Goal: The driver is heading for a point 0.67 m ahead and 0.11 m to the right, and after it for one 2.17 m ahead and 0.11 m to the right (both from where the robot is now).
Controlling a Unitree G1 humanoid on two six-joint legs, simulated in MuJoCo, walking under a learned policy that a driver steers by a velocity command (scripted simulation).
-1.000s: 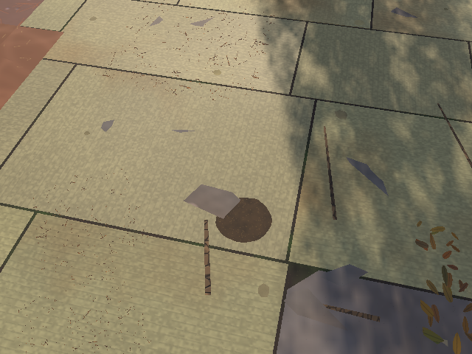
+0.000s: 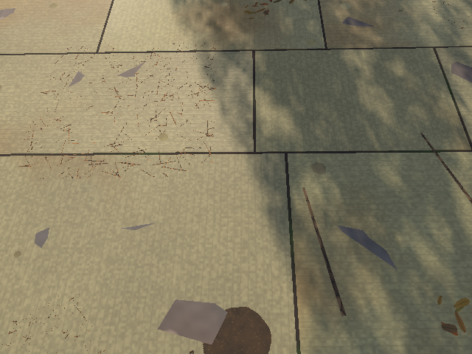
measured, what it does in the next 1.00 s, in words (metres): walks ahead, turning right: left foot, then right foot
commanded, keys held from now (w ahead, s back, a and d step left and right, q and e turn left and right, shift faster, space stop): e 0.42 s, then w+e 0.22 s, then w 0.22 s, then w+q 0.14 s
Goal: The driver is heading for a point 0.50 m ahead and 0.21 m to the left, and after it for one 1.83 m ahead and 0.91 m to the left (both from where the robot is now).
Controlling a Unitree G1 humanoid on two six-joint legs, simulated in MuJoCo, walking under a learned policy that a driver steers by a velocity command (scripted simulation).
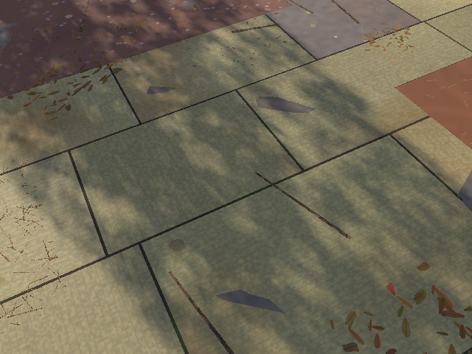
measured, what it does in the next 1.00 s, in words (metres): walks ahead, turning left: left foot, then right foot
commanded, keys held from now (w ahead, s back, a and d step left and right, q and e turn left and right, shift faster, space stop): w+q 0.56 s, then q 0.44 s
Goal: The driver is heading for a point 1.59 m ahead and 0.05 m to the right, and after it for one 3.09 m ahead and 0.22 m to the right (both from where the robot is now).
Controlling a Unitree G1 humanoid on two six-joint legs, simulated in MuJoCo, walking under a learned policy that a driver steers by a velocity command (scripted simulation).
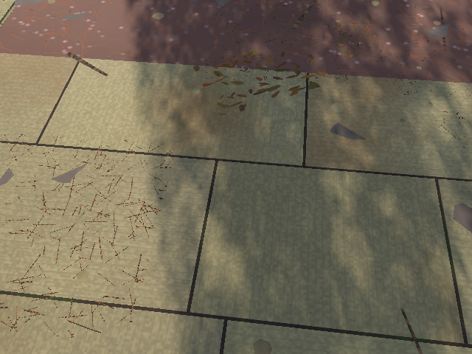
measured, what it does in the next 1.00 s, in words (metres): steps on the spot: left foot, then right foot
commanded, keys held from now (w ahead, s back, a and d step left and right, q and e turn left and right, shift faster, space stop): q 0.24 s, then no key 0.76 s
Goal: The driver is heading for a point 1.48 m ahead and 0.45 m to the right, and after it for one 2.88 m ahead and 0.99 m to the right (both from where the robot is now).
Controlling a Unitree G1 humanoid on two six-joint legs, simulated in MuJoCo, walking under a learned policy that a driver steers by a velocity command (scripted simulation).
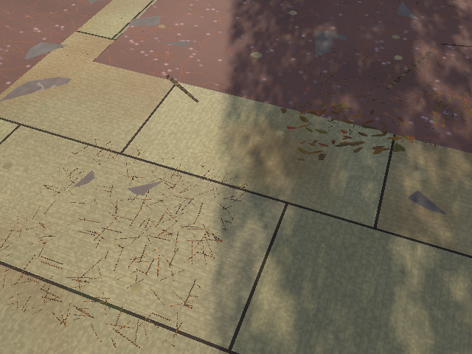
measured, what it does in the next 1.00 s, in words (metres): steps on the spot: left foot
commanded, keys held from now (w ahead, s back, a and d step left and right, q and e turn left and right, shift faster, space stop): no key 0.64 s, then w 0.36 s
